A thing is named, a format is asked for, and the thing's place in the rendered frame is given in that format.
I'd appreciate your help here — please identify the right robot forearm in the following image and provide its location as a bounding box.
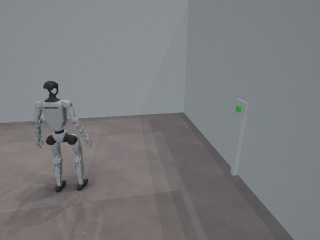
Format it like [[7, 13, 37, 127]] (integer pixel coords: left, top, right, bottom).
[[74, 117, 88, 138]]

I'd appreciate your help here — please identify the panel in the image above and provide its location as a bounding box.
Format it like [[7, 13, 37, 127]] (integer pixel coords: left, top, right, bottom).
[[230, 98, 249, 176]]

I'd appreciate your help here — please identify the robot right shin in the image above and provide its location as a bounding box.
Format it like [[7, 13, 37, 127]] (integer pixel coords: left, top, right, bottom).
[[75, 157, 84, 185]]

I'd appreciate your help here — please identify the button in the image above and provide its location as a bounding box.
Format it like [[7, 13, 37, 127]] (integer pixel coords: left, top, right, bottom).
[[236, 105, 242, 113]]

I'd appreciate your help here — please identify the left robot hand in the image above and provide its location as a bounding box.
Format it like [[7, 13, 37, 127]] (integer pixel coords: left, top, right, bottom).
[[35, 136, 44, 148]]

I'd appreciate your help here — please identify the right robot hand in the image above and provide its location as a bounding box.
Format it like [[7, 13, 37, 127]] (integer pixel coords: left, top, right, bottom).
[[83, 134, 93, 148]]

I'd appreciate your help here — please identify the robot right upper arm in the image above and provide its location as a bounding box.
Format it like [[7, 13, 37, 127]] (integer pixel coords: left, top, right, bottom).
[[62, 100, 77, 124]]

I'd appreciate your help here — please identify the robot left upper arm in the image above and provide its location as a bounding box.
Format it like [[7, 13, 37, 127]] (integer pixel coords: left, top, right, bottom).
[[33, 100, 44, 124]]

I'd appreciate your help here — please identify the robot left foot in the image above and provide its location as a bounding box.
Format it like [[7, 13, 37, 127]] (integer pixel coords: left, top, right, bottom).
[[56, 180, 66, 193]]

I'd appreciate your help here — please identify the left robot forearm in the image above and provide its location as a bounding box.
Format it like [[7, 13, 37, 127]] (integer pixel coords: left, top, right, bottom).
[[33, 121, 42, 138]]

